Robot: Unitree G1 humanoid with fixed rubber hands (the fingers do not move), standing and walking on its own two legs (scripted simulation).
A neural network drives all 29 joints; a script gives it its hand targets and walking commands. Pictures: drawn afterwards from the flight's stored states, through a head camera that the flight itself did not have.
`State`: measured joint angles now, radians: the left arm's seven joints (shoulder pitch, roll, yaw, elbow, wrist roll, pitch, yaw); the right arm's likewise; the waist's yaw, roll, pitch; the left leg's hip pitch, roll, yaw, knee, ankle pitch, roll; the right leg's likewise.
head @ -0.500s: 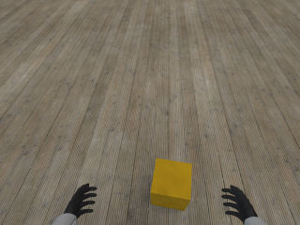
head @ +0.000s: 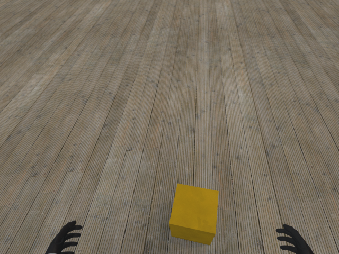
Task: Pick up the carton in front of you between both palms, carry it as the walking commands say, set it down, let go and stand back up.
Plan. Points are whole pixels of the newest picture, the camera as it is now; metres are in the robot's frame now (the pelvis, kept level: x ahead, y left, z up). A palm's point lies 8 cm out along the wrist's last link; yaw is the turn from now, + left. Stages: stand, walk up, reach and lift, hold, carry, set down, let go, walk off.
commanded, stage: stand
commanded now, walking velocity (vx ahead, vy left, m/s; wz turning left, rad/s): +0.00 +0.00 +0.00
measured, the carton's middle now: (193, 214) +0.41 -0.06 -0.65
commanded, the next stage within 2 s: none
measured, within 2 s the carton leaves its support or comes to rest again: neither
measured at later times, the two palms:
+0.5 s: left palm out of the picture +0.11 +0.30 -0.08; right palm out of the picture +0.12 -0.29 -0.09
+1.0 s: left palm out of the picture +0.07 +0.31 -0.09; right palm out of the picture +0.08 -0.29 -0.09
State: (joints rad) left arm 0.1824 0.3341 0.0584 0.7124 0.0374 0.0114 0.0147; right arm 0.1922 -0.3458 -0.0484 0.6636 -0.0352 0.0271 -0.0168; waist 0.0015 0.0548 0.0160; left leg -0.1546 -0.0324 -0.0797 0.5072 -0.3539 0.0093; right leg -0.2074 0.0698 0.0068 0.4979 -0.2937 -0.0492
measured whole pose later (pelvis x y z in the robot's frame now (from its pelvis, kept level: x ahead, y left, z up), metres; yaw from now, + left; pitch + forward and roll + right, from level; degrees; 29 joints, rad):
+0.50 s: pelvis +0.00 +0.00 +0.01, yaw +0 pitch -1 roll +0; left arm 0.14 0.34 0.04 0.89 0.03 0.00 0.02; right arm 0.18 -0.37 -0.02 0.82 -0.03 -0.01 -0.03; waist 0.01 0.03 0.01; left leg -0.09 -0.04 -0.08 0.42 -0.30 0.01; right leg -0.15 0.06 0.01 0.42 -0.25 -0.04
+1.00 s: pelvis -0.02 +0.01 +0.01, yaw +0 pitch -2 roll +0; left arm 0.12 0.36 0.03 0.99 0.02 -0.01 0.01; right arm 0.16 -0.38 -0.01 0.93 -0.02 -0.02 -0.02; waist 0.01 0.02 0.02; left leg -0.07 -0.05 -0.08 0.35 -0.24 0.02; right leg -0.13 0.05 0.02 0.36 -0.19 -0.03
